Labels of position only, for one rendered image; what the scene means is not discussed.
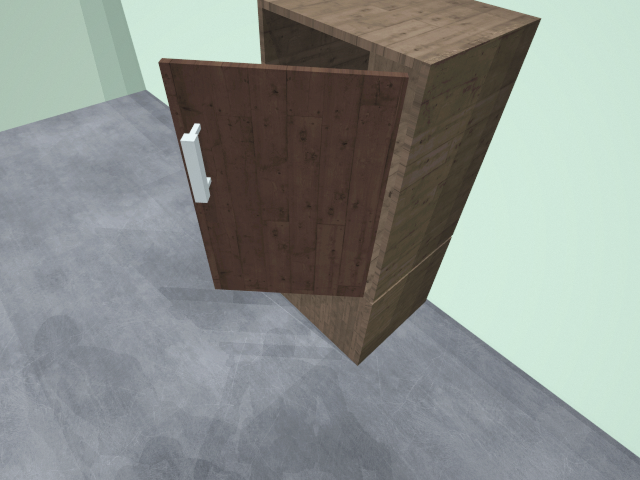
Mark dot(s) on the handle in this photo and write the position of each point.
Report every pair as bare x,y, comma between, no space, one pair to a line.
193,157

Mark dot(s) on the cupboard door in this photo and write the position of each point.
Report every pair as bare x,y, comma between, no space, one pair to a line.
299,159

